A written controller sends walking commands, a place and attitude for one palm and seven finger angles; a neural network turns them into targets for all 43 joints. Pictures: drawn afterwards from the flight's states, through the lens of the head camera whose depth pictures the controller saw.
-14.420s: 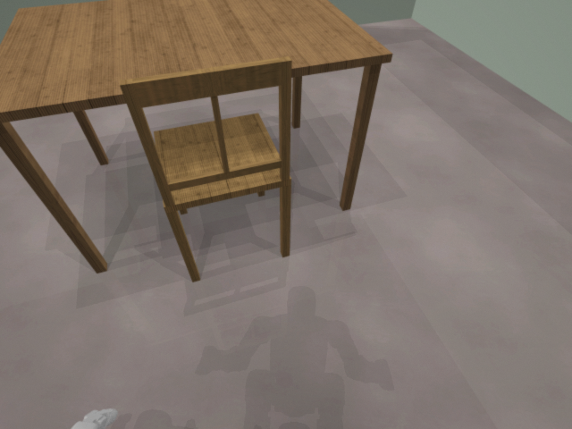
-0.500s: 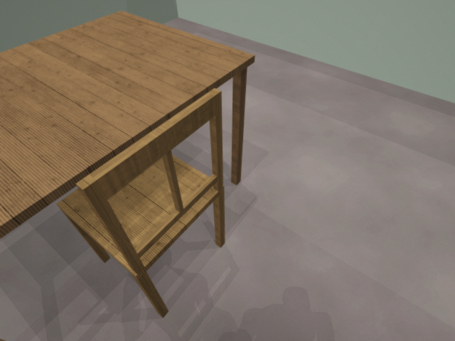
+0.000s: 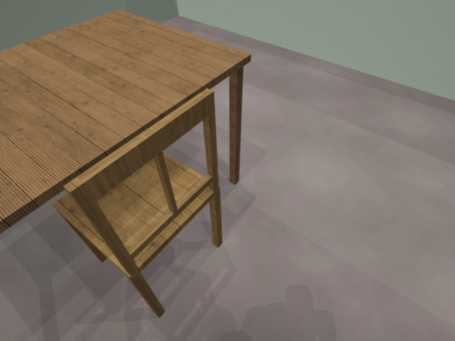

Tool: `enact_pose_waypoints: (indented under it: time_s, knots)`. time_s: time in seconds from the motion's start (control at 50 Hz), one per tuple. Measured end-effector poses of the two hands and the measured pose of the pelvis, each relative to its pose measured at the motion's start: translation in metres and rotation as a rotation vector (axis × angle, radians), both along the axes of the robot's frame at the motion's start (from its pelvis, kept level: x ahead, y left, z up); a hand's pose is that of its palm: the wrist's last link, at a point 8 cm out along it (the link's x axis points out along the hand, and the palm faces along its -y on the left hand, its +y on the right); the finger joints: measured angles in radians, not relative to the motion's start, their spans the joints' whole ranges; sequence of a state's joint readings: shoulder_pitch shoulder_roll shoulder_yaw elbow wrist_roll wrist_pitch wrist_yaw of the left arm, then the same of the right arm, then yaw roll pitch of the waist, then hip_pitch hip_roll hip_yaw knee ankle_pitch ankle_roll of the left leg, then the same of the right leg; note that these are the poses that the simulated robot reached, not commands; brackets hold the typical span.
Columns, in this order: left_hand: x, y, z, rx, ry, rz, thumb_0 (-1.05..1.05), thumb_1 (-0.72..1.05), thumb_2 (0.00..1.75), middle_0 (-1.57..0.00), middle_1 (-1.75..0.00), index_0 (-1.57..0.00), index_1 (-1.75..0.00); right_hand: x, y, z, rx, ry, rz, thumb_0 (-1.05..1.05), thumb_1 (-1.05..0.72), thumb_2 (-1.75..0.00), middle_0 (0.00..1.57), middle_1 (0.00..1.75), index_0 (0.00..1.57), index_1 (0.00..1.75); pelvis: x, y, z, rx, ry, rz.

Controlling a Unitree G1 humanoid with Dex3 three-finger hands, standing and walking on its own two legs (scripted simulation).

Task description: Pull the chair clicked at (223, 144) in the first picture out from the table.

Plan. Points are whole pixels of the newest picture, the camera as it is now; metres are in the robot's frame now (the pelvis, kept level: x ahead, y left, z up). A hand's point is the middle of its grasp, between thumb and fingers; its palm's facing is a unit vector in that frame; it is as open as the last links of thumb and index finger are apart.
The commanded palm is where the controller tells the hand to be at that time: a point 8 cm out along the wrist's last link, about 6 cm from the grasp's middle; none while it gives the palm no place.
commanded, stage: look again from close up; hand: left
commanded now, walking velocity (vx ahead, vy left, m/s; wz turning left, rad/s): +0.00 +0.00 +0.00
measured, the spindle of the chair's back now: (166, 184) +0.51 +0.20 -0.11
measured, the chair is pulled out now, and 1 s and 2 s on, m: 0.00 0.00 0.00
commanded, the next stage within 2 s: shuffle to correct the standing spot in 0.36 s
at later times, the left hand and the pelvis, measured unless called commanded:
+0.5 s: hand out of the picture -0.01 +0.16 -0.17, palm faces +0.05 -0.98 -0.18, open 7.3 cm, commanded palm none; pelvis +0.00 -0.01 +0.00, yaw +0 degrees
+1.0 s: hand out of the picture -0.01 +0.14 -0.20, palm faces +0.24 -0.96 -0.16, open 7.3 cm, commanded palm none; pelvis +0.11 +0.00 -0.03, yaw +12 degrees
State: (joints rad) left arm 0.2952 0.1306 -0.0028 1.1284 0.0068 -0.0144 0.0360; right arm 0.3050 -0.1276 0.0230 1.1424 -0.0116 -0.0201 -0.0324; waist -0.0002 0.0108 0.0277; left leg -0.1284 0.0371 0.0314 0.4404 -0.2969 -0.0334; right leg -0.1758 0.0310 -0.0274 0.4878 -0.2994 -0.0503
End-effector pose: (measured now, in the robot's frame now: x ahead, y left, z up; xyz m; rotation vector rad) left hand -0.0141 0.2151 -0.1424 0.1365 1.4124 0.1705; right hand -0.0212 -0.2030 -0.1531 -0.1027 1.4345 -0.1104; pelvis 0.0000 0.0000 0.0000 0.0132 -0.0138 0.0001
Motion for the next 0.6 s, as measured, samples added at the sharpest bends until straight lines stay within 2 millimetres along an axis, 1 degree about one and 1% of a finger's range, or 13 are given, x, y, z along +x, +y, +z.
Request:
enact_pose_waypoints:
  time_s: [0.28, 0.52, 0.6]
  knots:
    - [-0.003, -0.009, -0.002, -0.014, 0.009, 0.012, 0.01, 0.92, 0.90, -0.20, -0.30, -0.20, -0.30, 0.006, -0.006, 0.002, -0.009, -0.002, 0.001, 0.01, -0.91, -0.90, 0.20, 0.30, 0.20, 0.30, 0.003, -0.005, 0.000, -0.002, 0.003, 0.002]
    - [-0.001, -0.008, -0.003, -0.016, 0.008, 0.017, 0.01, 0.92, 0.90, -0.20, -0.30, -0.20, -0.30, 0.007, -0.005, 0.002, -0.009, 0.001, 0.005, 0.01, -0.91, -0.90, 0.20, 0.30, 0.20, 0.30, 0.005, -0.005, 0.000, -0.002, 0.005, 0.007]
    - [-0.001, -0.007, -0.007, -0.023, 0.012, 0.031, 0.01, 0.92, 0.90, -0.20, -0.30, -0.20, -0.30, 0.006, -0.006, -0.001, -0.005, 0.024, 0.013, 0.01, -0.91, -0.90, 0.20, 0.30, 0.20, 0.30, 0.011, -0.006, -0.004, 0.001, 0.012, 0.026]
